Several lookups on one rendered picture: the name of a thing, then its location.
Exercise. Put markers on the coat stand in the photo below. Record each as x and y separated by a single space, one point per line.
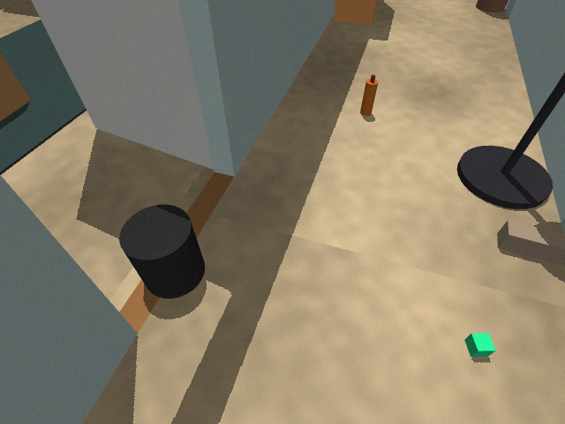
508 178

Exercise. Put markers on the bookshelf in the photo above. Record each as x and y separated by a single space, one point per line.
355 11

